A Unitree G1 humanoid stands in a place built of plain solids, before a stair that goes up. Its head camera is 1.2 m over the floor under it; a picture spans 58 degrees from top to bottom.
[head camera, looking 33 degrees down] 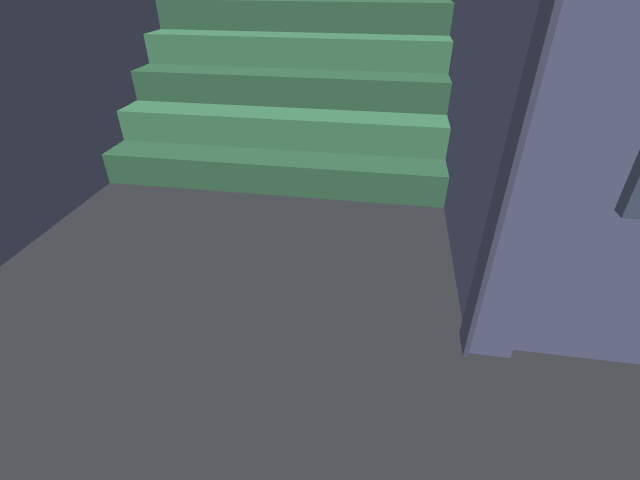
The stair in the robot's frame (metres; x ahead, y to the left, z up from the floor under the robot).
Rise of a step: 0.19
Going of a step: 0.26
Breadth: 2.10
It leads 9 degrees to the right of straight ahead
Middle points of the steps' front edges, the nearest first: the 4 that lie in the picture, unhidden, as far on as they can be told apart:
2.35 0.31 0.19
2.60 0.27 0.38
2.86 0.23 0.58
3.11 0.19 0.77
